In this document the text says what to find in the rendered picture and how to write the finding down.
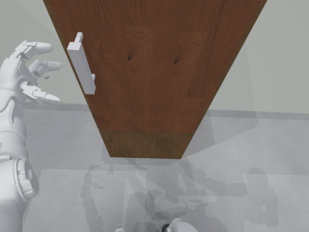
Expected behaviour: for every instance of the left robot hand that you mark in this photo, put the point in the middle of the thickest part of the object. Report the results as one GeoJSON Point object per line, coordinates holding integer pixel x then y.
{"type": "Point", "coordinates": [14, 73]}

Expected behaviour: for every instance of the cupboard door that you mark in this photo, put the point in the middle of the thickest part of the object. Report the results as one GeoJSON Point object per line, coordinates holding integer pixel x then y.
{"type": "Point", "coordinates": [157, 62]}

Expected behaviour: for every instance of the robot left forearm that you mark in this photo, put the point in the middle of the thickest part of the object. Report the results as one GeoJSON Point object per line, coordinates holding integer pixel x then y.
{"type": "Point", "coordinates": [12, 127]}

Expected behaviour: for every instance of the right robot shin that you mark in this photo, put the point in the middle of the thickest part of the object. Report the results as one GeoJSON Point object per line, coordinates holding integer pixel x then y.
{"type": "Point", "coordinates": [176, 220]}

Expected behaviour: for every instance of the handle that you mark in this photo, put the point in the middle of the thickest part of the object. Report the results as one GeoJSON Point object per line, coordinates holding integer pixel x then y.
{"type": "Point", "coordinates": [78, 58]}

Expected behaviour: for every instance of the robot right thigh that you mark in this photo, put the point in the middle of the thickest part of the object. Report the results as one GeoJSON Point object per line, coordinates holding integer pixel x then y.
{"type": "Point", "coordinates": [181, 227]}

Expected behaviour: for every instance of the robot left upper arm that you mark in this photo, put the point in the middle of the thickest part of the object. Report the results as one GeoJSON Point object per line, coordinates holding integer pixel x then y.
{"type": "Point", "coordinates": [18, 184]}

